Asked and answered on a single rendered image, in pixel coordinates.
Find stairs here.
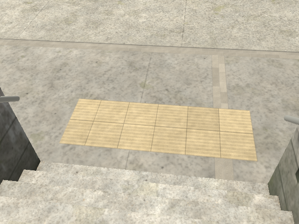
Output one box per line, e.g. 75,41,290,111
0,161,294,224

